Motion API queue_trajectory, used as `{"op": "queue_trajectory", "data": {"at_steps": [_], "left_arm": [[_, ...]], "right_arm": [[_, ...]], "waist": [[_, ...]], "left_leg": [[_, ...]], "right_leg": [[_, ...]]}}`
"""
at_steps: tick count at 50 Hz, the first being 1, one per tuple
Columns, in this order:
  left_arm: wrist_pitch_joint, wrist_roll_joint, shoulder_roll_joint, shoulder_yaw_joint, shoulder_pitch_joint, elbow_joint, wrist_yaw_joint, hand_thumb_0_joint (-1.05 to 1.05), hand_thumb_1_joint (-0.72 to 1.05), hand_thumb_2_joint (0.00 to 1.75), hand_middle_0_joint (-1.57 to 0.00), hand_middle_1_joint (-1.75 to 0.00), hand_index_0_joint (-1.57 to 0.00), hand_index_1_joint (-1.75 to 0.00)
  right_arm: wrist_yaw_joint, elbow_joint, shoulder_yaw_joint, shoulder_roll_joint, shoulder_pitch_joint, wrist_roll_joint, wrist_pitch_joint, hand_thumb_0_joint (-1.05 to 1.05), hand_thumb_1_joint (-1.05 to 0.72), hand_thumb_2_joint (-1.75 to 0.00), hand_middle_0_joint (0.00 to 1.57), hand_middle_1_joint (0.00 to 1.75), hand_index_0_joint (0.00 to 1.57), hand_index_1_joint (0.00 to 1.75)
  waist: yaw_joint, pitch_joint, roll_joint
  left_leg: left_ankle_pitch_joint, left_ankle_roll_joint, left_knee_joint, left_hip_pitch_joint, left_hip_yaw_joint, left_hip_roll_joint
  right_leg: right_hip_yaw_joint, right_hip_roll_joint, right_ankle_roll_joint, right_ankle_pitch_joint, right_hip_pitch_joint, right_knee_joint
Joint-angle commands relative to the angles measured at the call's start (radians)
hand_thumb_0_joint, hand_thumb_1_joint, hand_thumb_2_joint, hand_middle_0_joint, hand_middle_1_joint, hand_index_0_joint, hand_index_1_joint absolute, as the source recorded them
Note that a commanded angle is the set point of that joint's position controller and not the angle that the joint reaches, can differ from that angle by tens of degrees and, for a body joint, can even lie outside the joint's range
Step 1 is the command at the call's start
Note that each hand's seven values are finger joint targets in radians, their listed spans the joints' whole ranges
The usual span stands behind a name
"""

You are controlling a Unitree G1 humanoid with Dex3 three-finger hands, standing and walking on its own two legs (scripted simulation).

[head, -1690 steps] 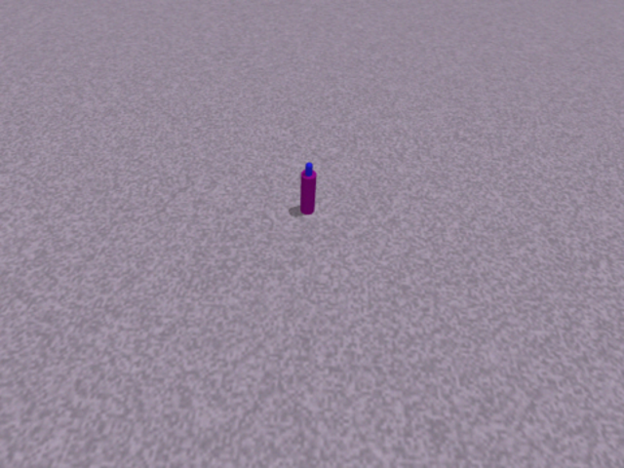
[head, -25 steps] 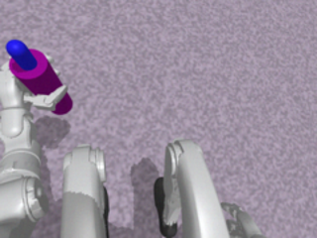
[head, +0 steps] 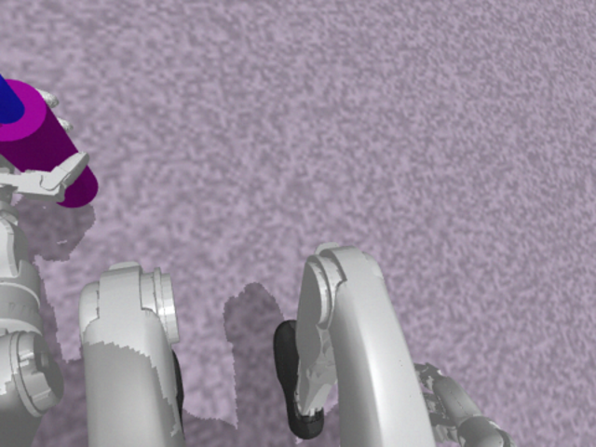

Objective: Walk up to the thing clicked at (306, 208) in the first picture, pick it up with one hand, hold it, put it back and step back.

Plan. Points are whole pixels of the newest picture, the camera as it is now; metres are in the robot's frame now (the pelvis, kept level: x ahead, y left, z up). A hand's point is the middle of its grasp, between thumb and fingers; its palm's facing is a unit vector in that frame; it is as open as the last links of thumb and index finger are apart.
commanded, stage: crouch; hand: left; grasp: from the side
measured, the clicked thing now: (38, 146) +0.46 +0.26 -0.07
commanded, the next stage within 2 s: lower in 0.08 s
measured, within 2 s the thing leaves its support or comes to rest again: neither
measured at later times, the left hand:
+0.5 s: hand (64, 167) +0.46 +0.25 -0.13, palm faces +0.16 -0.99 -0.01, open 8.9 cm
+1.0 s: hand (74, 172) +0.46 +0.25 -0.17, palm faces +0.17 -0.99 +0.00, open 8.8 cm
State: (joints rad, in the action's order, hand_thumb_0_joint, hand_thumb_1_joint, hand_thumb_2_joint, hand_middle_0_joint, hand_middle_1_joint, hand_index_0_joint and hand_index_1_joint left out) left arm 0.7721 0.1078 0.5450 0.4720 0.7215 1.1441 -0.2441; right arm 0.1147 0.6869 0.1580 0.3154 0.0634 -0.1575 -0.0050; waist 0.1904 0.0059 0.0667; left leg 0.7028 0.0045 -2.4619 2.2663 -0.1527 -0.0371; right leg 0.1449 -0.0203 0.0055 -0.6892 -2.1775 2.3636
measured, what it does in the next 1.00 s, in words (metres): stands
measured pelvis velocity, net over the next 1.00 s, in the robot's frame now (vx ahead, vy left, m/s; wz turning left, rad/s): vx -0.01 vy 0.01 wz -0.09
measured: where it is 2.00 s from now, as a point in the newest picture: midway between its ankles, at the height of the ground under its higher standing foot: (236, 414)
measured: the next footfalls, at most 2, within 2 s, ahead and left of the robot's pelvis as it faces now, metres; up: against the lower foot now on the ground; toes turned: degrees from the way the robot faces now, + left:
none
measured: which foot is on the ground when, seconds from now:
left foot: down 0.00-1.00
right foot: down 0.00-1.00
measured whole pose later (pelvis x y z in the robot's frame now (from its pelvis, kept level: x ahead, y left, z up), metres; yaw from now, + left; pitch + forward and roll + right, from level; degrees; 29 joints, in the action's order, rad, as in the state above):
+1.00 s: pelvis -0.01 +0.01 -0.03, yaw -5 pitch +19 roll -15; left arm 0.95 0.11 0.77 0.48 0.73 1.35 -0.16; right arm 0.14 0.60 0.41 0.36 -0.07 -0.28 -0.03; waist 0.27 0.22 0.20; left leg 0.71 0.01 -2.61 2.26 -0.29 -0.03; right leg 0.25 -0.06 -0.02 -0.65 -2.12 2.41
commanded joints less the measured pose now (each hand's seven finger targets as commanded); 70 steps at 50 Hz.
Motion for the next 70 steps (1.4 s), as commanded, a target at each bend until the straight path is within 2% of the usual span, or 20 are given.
{"op": "queue_trajectory", "data": {"at_steps": [1,10,12,13,14,15,18,24,25,28,29,31,32,33,38,43,50,56,65,70], "left_arm": [[0.074,0.015,0.197,0.014,0.287,-0.211,0.010,0.00,0.24,1.14,-1.24,-1.28,-1.25,-1.28],[0.084,-0.006,0.241,0.014,0.290,-0.210,0.033,0.00,0.24,1.14,-1.29,-1.32,-1.30,-1.32],[0.080,0.000,0.216,0.010,0.235,-0.111,0.037,0.00,0.21,1.15,-1.31,-1.34,-1.32,-1.33],[0.088,0.015,0.187,-0.010,0.267,-0.109,0.033,0.00,0.24,1.16,-1.31,-1.35,-1.32,-1.34],[0.092,0.018,0.193,-0.001,0.223,-0.055,0.033,0.00,0.22,1.15,-1.30,-1.33,-1.31,-1.33],[0.103,0.024,0.195,-0.011,0.259,-0.072,0.030,0.00,0.27,1.16,-1.31,-1.35,-1.32,-1.34],[0.132,0.016,0.275,0.033,0.244,-0.084,0.033,0.00,0.27,1.14,-1.32,-1.35,-1.34,-1.33],[0.183,0.013,0.338,0.054,0.262,-0.095,0.044,0.00,0.28,1.14,-1.29,-1.31,-1.30,-1.31],[0.189,0.024,0.319,0.032,0.320,-0.104,0.042,0.00,0.30,1.15,-1.28,-1.32,-1.30,-1.31],[0.195,0.012,0.340,0.020,0.295,-0.064,0.039,0.00,0.30,1.13,-1.26,-1.29,-1.28,-1.29],[0.193,0.007,0.353,0.033,0.233,0.001,0.038,0.00,0.29,1.13,-1.26,-1.29,-1.27,-1.28],[0.202,-0.002,0.348,0.011,0.262,-0.017,0.042,0.00,0.25,1.12,-1.25,-1.29,-1.27,-1.28],[0.202,-0.002,0.370,0.031,0.234,0.005,0.048,0.00,0.25,1.13,-1.27,-1.30,-1.29,-1.29],[0.208,0.010,0.352,0.022,0.275,-0.037,0.049,0.00,0.25,1.13,-1.28,-1.31,-1.30,-1.30],[0.214,0.020,0.365,0.040,0.239,0.023,0.068,0.00,0.28,1.15,-1.26,-1.30,-1.28,-1.30],[0.232,0.005,0.372,0.003,0.269,0.048,0.074,0.00,0.33,1.15,-1.27,-1.30,-1.28,-1.29],[0.257,0.009,0.426,0.031,0.268,0.054,0.098,0.00,0.28,1.12,-1.25,-1.28,-1.27,-1.26],[0.266,-0.003,0.414,-0.005,0.261,0.100,0.098,0.00,0.30,1.13,-1.25,-1.28,-1.27,-1.27],[0.272,0.013,0.430,0.012,0.242,0.090,0.116,0.00,0.30,1.11,-1.24,-1.25,-1.25,-1.24],[0.285,-0.010,0.439,-0.017,0.280,0.089,0.123,0.00,0.34,1.12,-1.23,-1.25,-1.25,-1.24]], "right_arm": [[-0.013,-0.030,-0.078,0.262,0.142,-0.008,0.002,0.00,-0.92,-0.91,0.20,0.30,0.20,0.30],[-0.008,-0.031,-0.061,0.273,0.128,-0.024,-0.017,0.00,-0.92,-0.91,0.20,0.30,0.20,0.30],[-0.004,-0.055,-0.043,0.273,0.097,-0.022,-0.017,0.00,-0.92,-0.90,0.20,0.30,0.20,0.30],[-0.005,-0.039,-0.043,0.285,0.112,-0.028,-0.016,0.00,-0.91,-0.90,0.20,0.30,0.20,0.30],[-0.001,-0.058,-0.022,0.276,0.082,-0.024,-0.013,0.00,-0.91,-0.90,0.20,0.30,0.20,0.30],[-0.002,-0.037,-0.029,0.294,0.104,-0.032,-0.013,0.00,-0.91,-0.90,0.20,0.30,0.20,0.30],[0.000,-0.072,-0.008,0.300,0.079,-0.042,-0.011,0.00,-0.91,-0.90,0.20,0.30,0.20,0.30],[0.005,-0.083,0.040,0.315,0.036,-0.063,-0.014,0.00,-0.92,-0.91,0.20,0.30,0.20,0.30],[0.004,-0.067,0.037,0.329,0.046,-0.070,-0.014,0.00,-0.92,-0.90,0.20,0.30,0.20,0.30],[0.003,-0.066,0.054,0.339,0.035,-0.082,-0.013,0.00,-0.92,-0.91,0.20,0.30,0.20,0.30],[0.003,-0.075,0.064,0.338,0.020,-0.084,-0.016,0.00,-0.92,-0.91,0.20,0.30,0.20,0.30],[0.002,-0.075,0.069,0.342,0.006,-0.092,-0.017,0.00,-0.92,-0.91,0.20,0.30,0.20,0.30],[0.002,-0.078,0.079,0.347,0.006,-0.094,-0.020,0.00,-0.93,-0.91,0.20,0.30,0.20,0.30],[0.003,-0.078,0.078,0.351,0.013,-0.099,-0.021,0.00,-0.92,-0.90,0.20,0.30,0.20,0.30],[0.005,-0.079,0.104,0.363,0.000,-0.108,-0.025,0.00,-0.92,-0.90,0.20,0.30,0.20,0.30],[0.002,-0.087,0.126,0.372,-0.027,-0.119,-0.028,0.00,-0.91,-0.90,0.20,0.30,0.20,0.30],[0.000,-0.102,0.153,0.380,-0.052,-0.135,-0.029,0.00,-0.91,-0.90,0.20,0.30,0.20,0.30],[-0.002,-0.108,0.171,0.388,-0.065,-0.143,-0.033,0.00,-0.90,-0.90,0.20,0.30,0.20,0.30],[-0.003,-0.114,0.185,0.399,-0.074,-0.151,-0.037,0.00,-0.90,-0.90,0.20,0.30,0.20,0.30],[-0.005,-0.118,0.195,0.395,-0.104,-0.156,-0.036,0.00,-0.90,-0.90,0.20,0.30,0.20,0.30]], "waist": [[0.007,-0.667,-0.305],[0.022,-0.639,-0.333],[0.038,-0.569,-0.284],[0.066,-0.540,-0.265],[0.062,-0.503,-0.235],[0.078,-0.501,-0.235],[0.059,-0.551,-0.242],[0.073,-0.547,-0.352],[0.091,-0.544,-0.374],[0.104,-0.523,-0.387],[0.104,-0.503,-0.354],[0.104,-0.489,-0.352],[0.111,-0.471,-0.356],[0.109,-0.495,-0.361],[0.121,-0.460,-0.361],[0.152,-0.395,-0.359],[0.145,-0.406,-0.362],[0.167,-0.360,-0.365],[0.164,-0.370,-0.373],[0.177,-0.322,-0.388]], "left_leg": [[-0.192,0.000,0.265,-0.467,0.038,0.004],[-0.166,-0.002,0.246,-0.440,0.028,0.000],[-0.121,0.003,0.238,-0.384,0.022,0.000],[-0.116,0.005,0.221,-0.359,0.019,0.001],[-0.081,0.010,0.217,-0.330,0.015,0.001],[-0.092,0.010,0.205,-0.323,0.014,0.002],[-0.135,0.007,0.188,-0.361,0.008,-0.004],[-0.156,-0.010,0.198,-0.445,-0.018,-0.016],[-0.161,-0.011,0.191,-0.451,-0.018,-0.016],[-0.190,-0.015,0.178,-0.470,-0.026,-0.022],[-0.183,-0.010,0.167,-0.443,-0.027,-0.022],[-0.181,-0.011,0.164,-0.432,-0.027,-0.023],[-0.177,-0.012,0.169,-0.440,-0.037,-0.025],[-0.198,-0.013,0.163,-0.455,-0.036,-0.024],[-0.198,-0.017,0.164,-0.454,-0.058,-0.028],[-0.154,-0.016,0.166,-0.431,-0.074,-0.030],[-0.138,-0.015,0.151,-0.432,-0.078,-0.031],[-0.108,-0.019,0.165,-0.430,-0.096,-0.035],[-0.175,-0.022,0.156,-0.469,-0.113,-0.041],[-0.134,-0.023,0.163,-0.442,-0.114,-0.042]], "right_leg": [[0.041,-0.039,0.031,0.222,0.339,-0.204],[0.049,-0.043,0.030,0.204,0.331,-0.194],[0.058,-0.046,0.027,0.170,0.307,-0.195],[0.062,-0.045,0.022,0.180,0.311,-0.199],[0.068,-0.046,0.021,0.151,0.296,-0.200],[0.070,-0.047,0.019,0.167,0.316,-0.199],[0.071,-0.052,0.016,0.192,0.353,-0.186],[0.089,-0.054,0.024,0.206,0.331,-0.155],[0.090,-0.055,0.022,0.217,0.338,-0.159],[0.098,-0.058,0.021,0.242,0.339,-0.153],[0.098,-0.059,0.017,0.239,0.355,-0.159],[0.100,-0.060,0.017,0.243,0.354,-0.158],[0.108,-0.059,0.016,0.237,0.351,-0.155],[0.109,-0.062,0.016,0.257,0.366,-0.158],[0.130,-0.065,0.015,0.257,0.370,-0.148],[0.144,-0.068,0.013,0.236,0.346,-0.145],[0.147,-0.077,0.011,0.229,0.373,-0.151],[0.167,-0.078,0.009,0.214,0.352,-0.148],[0.174,-0.085,0.007,0.264,0.371,-0.140],[0.178,-0.086,0.010,0.238,0.352,-0.141]]}}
